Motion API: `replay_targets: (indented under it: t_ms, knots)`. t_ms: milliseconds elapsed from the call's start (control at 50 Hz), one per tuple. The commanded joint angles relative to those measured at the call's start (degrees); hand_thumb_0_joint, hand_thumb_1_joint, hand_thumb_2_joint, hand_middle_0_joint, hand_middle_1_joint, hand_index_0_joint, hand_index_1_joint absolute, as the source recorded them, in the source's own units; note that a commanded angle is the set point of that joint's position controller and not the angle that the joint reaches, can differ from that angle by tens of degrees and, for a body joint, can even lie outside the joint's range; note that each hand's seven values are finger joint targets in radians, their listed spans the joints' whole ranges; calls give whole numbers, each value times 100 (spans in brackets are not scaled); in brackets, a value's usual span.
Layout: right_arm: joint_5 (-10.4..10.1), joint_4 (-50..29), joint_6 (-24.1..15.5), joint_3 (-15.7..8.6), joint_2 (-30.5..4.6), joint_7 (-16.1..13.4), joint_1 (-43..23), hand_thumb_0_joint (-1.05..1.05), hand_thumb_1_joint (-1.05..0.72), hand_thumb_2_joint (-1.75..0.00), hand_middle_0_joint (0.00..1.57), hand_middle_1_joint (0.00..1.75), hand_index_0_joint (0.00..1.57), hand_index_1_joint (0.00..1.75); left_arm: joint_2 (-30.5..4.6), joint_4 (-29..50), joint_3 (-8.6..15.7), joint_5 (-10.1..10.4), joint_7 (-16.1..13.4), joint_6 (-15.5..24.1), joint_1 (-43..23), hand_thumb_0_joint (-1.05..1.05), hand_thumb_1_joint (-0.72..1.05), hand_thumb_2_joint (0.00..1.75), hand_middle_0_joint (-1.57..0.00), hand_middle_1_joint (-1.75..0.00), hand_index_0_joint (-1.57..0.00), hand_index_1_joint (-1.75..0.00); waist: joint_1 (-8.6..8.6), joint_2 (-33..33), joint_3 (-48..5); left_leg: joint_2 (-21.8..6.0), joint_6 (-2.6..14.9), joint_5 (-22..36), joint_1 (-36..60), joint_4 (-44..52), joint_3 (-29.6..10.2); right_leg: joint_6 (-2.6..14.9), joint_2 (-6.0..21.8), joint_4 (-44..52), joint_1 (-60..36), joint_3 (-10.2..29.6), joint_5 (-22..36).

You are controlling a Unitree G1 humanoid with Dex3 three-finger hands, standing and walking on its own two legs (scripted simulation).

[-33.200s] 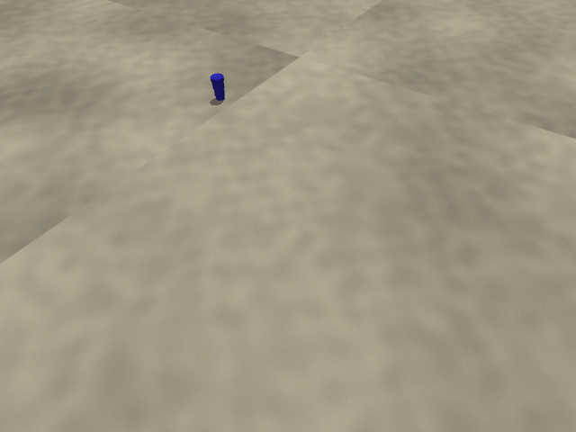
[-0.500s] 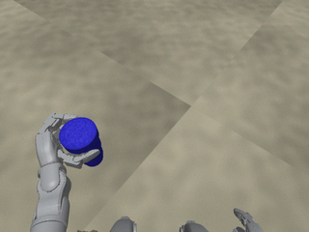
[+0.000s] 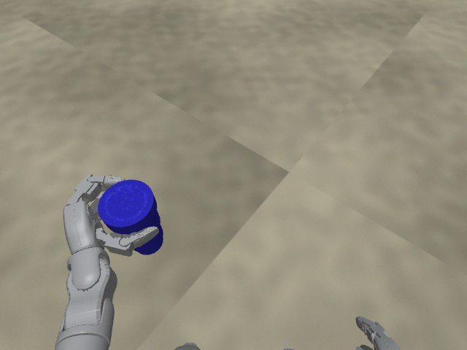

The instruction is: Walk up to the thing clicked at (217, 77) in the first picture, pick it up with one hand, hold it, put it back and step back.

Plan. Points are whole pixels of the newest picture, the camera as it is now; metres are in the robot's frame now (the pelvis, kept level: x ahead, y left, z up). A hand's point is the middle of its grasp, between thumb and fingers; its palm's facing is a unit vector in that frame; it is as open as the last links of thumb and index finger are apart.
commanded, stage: hold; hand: left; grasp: from the side
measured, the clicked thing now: (138, 224) +0.33 +0.19 +0.01
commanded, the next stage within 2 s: crouch in 0.36 s
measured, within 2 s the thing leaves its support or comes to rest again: neither
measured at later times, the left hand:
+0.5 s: hand (119, 222) +0.31 +0.20 +0.06, palm faces +0.38 -0.92 -0.02, open 11.4 cm
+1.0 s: hand (129, 247) +0.34 +0.24 -0.12, palm faces +0.46 -0.88 -0.04, open 11.3 cm
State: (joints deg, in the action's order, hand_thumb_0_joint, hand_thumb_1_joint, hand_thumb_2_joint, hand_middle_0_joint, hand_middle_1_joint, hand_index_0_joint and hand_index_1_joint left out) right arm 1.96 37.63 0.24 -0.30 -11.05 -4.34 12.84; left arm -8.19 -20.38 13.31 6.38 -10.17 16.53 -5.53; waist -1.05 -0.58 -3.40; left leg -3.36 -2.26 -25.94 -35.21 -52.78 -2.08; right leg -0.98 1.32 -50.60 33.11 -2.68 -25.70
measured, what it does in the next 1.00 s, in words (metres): lowers itself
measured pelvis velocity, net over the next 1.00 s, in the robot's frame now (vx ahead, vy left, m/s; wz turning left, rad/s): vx -0.04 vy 0.00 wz -0.02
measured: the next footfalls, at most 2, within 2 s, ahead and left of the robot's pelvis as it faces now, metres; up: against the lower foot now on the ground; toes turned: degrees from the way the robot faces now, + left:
none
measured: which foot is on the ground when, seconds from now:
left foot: down 0.00-1.00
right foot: down 0.00-1.00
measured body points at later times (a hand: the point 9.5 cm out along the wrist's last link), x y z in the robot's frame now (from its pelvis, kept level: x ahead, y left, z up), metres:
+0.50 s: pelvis -0.01 +0.00 +0.01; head +0.02 +0.01 +0.46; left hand +0.28 +0.25 +0.06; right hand +0.13 -0.24 -0.10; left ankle +0.01 +0.14 -0.69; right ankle +0.00 -0.13 -0.69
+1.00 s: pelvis -0.04 +0.00 -0.10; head +0.09 +0.03 +0.33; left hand +0.31 +0.29 -0.11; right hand +0.09 -0.27 -0.22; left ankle +0.00 +0.14 -0.69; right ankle +0.00 -0.13 -0.69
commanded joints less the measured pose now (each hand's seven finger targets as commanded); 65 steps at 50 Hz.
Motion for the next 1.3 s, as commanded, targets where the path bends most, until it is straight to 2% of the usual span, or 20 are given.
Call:
replay_targets:
  t_ms: [0, 40, 80, 180, 200, 280, 320, 360, 440, 500, 620, 740, 800, 900, 940, 1040, 1140, 1160, 1220, 1280]
  knots:
    - [-13, -719, -206, -252, -725, -40, -153, 0, -91, -90, 20, 30, 20, 30, -754, 1404, 202, -2, 0, 521, -1460, 0, 3, 122, -124, -143, -127, -142, 5, -98, -1604, 273, 166, 1801, 889, 743, 220, -1, -165, 733, -857, 1, 2142]
    - [-16, -692, -200, -239, -712, -44, -137, 0, -91, -90, 20, 30, 20, 30, -958, 1722, 340, -4, -8, 584, -1593, 0, 2, 121, -122, -141, -126, -141, 80, -114, -1731, 278, 168, 1827, 900, 770, 230, -13, -150, 755, -1049, 10, 2182]
    - [-25, -736, -216, -240, -711, -34, -208, 0, -91, -90, 20, 30, 20, 30, -641, 1425, 144, 21, 14, 546, -1287, 0, 3, 122, -124, -143, -127, -142, 41, -52, -1561, 274, 167, 1763, 918, 821, 229, 0, -171, 773, -935, -7, 2088]
    - [-23, -688, -221, -252, -729, -38, -209, 0, -91, -90, 20, 30, 20, 30, -829, 1799, 161, -46, -31, 559, -1581, 0, 3, 123, -125, -143, -128, -142, 29, -311, -1557, 271, 141, 1849, 1108, 869, 232, 22, -170, 803, -899, 3, 2128]
    - [-24, -701, -228, -241, -709, -31, -219, 0, -91, -90, 20, 30, 20, 30, -630, 1554, 67, -27, -21, 548, -1420, 0, 4, 124, -124, -144, -127, -143, -9, -151, -1491, 259, 143, 1757, 1089, 914, 195, 22, -191, 808, -905, -30, 2008]
    - [-39, -728, -252, -249, -728, -20, -278, 0, -91, -90, 20, 30, 20, 30, -762, 1848, 121, -31, -55, 584, -1530, 0, 3, 123, -124, -143, -128, -143, 63, -316, -1491, 247, 119, 1709, 1183, 1007, 190, 54, -193, 845, -881, -41, 1889]
    - [-25, -753, -263, -229, -708, -11, -328, 0, -91, -90, 20, 30, 20, 30, -534, 1624, -27, -33, -50, 534, -1266, 0, 3, 122, -124, -143, -127, -142, 36, -146, -1379, 239, 128, 1551, 1127, 1057, 173, 44, -203, 889, -887, -65, 1738]
    - [-21, -753, -284, -242, -701, 9, -351, 0, -92, -90, 20, 30, 20, 30, -666, 1794, 87, -44, -58, 559, -1355, 0, 2, 121, -123, -141, -126, -140, 99, -234, -1462, 256, 131, 1431, 1074, 1052, 195, 41, -184, 937, -905, -49, 1635]
    - [-32, -741, -315, -220, -679, 20, -414, 0, -90, -91, 20, 30, 20, 30, -519, 1659, -53, -30, -33, 557, -1211, 0, 1, 127, -124, -147, -127, -147, 0, -64, -1207, 270, 155, 1251, 972, 1083, 218, 15, -173, 993, -824, -31, 1506]
    - [-40, -731, -336, -236, -715, 27, -409, 0, -86, -90, 20, 30, 20, 30, -739, 1642, 155, -57, -69, 578, -1428, 0, 3, 122, -123, -139, -126, -139, 33, -123, -1221, 263, 153, 1170, 955, 1089, 209, 25, -165, 995, -765, -19, 1425]
    - [54, -589, -371, -264, -686, 72, -364, 0, -85, -89, 20, 30, 20, 30, -459, 643, 283, -62, -179, 876, -1452, 0, 3, 123, -120, -139, -124, -138, -52, 155, -1023, 236, 187, 959, 425, 804, 181, 22, -129, 730, -253, 8, 1250]
    - [182, -360, -420, -372, -769, 170, -325, 0, -85, -89, 20, 30, 20, 30, -967, -465, 725, -285, -90, 1641, -2142, 0, 8, 124, -120, -139, -123, -138, -105, -42, -1289, 255, 186, 615, -512, 8, 164, 80, -61, -50, 747, 96, 918]
    - [273, -276, -451, -367, -803, 232, -283, 0, -85, -89, 20, 30, 20, 30, -970, -1002, 882, -182, 11, 2183, -2438, 0, 13, 127, -122, -141, -125, -141, -234, 42, -1755, 250, 201, 407, -1240, -713, 104, 94, -59, -679, 1443, 156, 688]
    - [376, -241, -477, -354, -972, 386, -294, 0, -86, -90, 20, 30, 20, 30, -1627, -1571, 1200, -112, 206, 2968, -3096, 0, 15, 126, -122, -139, -124, -139, -156, -327, -3069, 246, 221, 440, -2275, -2014, 39, 121, -68, -1794, 2358, 331, 500]
    - [397, -254, -440, -354, -1048, 435, -265, 0, -86, -90, 20, 30, 20, 30, -1678, -1736, 1255, -45, 307, 3141, -3191, 0, 11, 126, -118, -135, -119, -136, -157, -397, -3470, 243, 230, 578, -2520, -2414, 27, 134, -90, -2177, 2678, 337, 597]
    - [397, -139, -280, -390, -1272, 546, -124, 0, -88, -91, 20, 30, 20, 30, -2089, -1830, 1637, 27, 417, 3269, -3517, 0, 8, 127, -118, -135, -118, -136, -24, -872, -4011, 196, 161, 972, -2513, -2855, -97, 266, -181, -3076, 3709, 49, 725]
    - [395, 60, -179, -378, -1356, 619, -10, 0, -90, -91, 20, 30, 20, 30, -2174, -2400, 1819, 62, 613, 3296, -3708, 0, 6, 128, -119, -136, -120, -137, -279, -527, -4167, 177, 271, 1340, -3368, -3772, -134, 218, -229, -3785, 4289, -3, 1135]
    - [401, 84, -156, -356, -1356, 643, -21, 0, -90, -91, 20, 30, 20, 30, -1960, -2706, 1708, 81, 674, 3286, -3651, 0, 7, 128, -119, -136, -120, -137, -330, -409, -4062, 178, 270, 1347, -3534, -3918, -172, 227, -226, -3978, 4498, -45, 1117]
    - [431, 61, -114, -312, -1418, 698, -75, 0, -90, -91, 20, 30, 20, 30, -2309, -3199, 1937, 28, 726, 3303, -3800, 0, 4, 130, -120, -138, -121, -139, -333, -313, -4007, 175, 291, 992, -4144, -4342, -170, 226, -240, -4364, 4908, -50, 795]
    - [481, 53, -52, -234, -1428, 740, -62, 0, -89, -91, 20, 30, 20, 30, -2919, -3043, 2228, -44, 693, 3425, -4503, 0, 1, 136, -123, -143, -124, -145, -336, -628, -4308, 165, 257, 701, -4467, -4681, -157, 241, -246, -4755, 5177, -38, 490]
